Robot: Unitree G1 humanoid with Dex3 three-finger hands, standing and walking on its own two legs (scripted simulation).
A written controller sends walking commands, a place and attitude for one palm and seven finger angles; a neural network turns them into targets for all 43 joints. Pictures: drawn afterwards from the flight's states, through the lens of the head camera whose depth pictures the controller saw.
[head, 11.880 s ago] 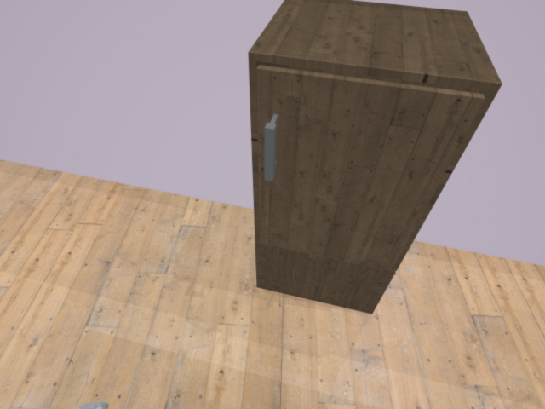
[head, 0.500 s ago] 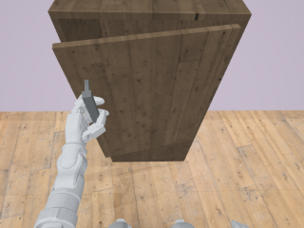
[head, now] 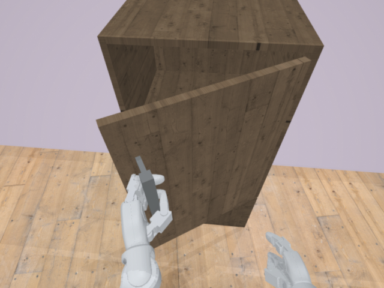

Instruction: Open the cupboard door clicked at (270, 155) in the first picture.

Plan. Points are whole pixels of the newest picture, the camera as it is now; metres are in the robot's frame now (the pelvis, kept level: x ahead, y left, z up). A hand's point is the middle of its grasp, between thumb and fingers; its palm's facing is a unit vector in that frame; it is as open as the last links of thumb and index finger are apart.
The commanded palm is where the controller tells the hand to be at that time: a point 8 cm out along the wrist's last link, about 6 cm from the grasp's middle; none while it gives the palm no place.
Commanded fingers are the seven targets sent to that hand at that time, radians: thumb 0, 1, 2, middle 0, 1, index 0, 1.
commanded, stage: pull the door open along its arc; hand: left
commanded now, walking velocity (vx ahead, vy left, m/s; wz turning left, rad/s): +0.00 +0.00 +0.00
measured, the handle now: (148, 188) +0.30 +0.11 +0.06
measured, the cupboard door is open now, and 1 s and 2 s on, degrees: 32 35 39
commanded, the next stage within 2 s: open thumb and fingers to let go in 0.14 s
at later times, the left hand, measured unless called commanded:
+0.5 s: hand (165, 220) +0.24 +0.06 +0.06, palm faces +0.35 -0.94 +0.00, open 7.6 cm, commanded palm +0.20 +0.09 +0.06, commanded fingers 0.00 -0.08 0.48 -0.33 -1.25 -0.33 -1.25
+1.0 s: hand (166, 224) +0.23 +0.06 +0.06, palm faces +0.23 -0.97 -0.01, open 14.6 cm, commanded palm +0.19 +0.09 +0.06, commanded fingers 0.00 -0.50 0.30 -0.16 -0.35 -0.16 -0.35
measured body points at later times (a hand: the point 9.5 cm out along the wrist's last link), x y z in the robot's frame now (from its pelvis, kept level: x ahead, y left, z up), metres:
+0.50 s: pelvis -0.01 -0.02 -0.01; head +0.01 -0.04 +0.44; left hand +0.22 +0.11 +0.06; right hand +0.18 -0.23 -0.09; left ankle +0.00 +0.14 -0.68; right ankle -0.02 -0.10 -0.68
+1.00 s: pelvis -0.02 +0.00 -0.01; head +0.00 -0.01 +0.44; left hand +0.22 +0.11 +0.06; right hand +0.17 -0.20 -0.08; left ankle +0.00 +0.15 -0.68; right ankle -0.02 -0.10 -0.68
